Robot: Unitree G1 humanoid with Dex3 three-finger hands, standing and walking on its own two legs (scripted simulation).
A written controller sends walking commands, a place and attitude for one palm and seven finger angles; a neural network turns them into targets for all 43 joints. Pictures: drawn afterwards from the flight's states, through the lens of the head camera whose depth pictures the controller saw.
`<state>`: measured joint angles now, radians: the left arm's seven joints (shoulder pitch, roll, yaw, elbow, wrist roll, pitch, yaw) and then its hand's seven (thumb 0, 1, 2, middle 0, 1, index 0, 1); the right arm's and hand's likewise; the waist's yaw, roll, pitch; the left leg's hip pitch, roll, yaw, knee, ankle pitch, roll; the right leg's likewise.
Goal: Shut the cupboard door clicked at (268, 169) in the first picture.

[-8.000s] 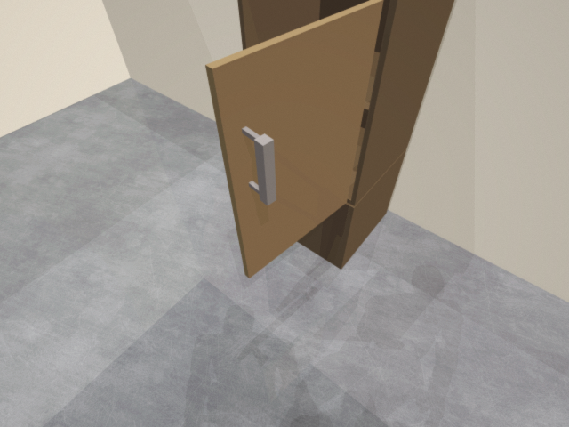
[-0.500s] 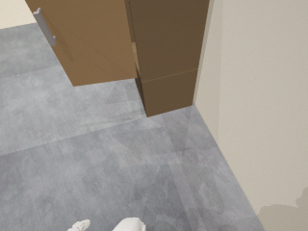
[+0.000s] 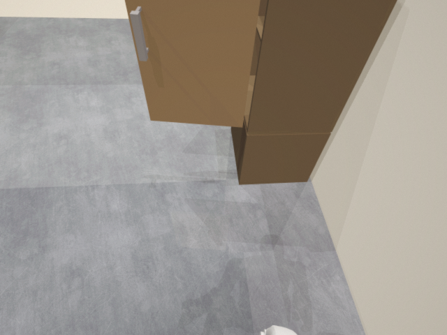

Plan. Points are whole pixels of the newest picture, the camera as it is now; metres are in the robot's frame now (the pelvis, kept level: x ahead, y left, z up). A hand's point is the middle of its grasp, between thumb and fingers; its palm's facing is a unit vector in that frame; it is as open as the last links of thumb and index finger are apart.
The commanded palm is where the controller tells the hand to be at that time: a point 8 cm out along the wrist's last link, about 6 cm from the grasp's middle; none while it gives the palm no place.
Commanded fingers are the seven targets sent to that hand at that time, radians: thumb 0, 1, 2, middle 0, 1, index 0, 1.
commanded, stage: take the last steps up to it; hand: left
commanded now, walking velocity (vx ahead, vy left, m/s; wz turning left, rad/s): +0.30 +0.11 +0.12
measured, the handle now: (141, 34) +0.94 +0.35 +0.05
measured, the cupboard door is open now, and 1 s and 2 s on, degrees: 82 82 82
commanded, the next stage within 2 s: come to a stop and stand still in 1.16 s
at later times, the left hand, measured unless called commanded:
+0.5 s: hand (146, 326) +0.16 +0.17 -0.16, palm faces +0.13 -0.96 -0.23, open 7.1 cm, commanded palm none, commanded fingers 0.00 0.90 0.90 -0.20 -0.30 -0.20 -0.30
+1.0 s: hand (120, 228) +0.36 +0.29 -0.17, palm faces +0.10 -0.98 -0.17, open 7.3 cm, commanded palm none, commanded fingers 0.00 0.90 0.90 -0.20 -0.30 -0.20 -0.30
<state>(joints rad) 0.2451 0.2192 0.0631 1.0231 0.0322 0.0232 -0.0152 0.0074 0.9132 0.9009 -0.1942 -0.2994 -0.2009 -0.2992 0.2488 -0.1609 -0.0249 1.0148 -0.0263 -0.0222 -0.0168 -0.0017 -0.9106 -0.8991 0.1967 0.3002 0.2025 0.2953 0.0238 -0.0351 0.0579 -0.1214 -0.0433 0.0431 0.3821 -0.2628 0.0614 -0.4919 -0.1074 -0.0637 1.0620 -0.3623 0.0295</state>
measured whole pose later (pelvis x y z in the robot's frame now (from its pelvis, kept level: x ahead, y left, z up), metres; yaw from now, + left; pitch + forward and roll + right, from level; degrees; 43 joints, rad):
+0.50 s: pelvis +0.15 -0.02 +0.01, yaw +5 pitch +0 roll +1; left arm 0.29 0.15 0.05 1.05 0.02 -0.09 0.02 -0.02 0.96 0.90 -0.20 -0.30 -0.20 -0.30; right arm 0.27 -0.19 -0.07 1.09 -0.03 0.02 0.01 0.00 -0.91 -0.90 0.19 0.30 0.20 0.29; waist -0.01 0.02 0.04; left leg -0.55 0.09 0.02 1.00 -0.18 -0.04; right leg -0.11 -0.06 -0.19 0.34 -0.24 -0.02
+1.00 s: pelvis +0.32 +0.10 +0.00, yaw +3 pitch +1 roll +1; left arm 0.21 0.18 0.07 1.03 0.03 -0.01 0.00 0.00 0.91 0.90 -0.19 -0.30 -0.20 -0.30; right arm 0.24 -0.16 -0.05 1.03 -0.03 -0.07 -0.03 -0.03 -0.95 -0.90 0.20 0.30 0.20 0.30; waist 0.02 -0.04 0.05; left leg -0.14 -0.03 0.19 0.33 -0.21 0.08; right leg -0.56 -0.11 -0.07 1.03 -0.25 0.00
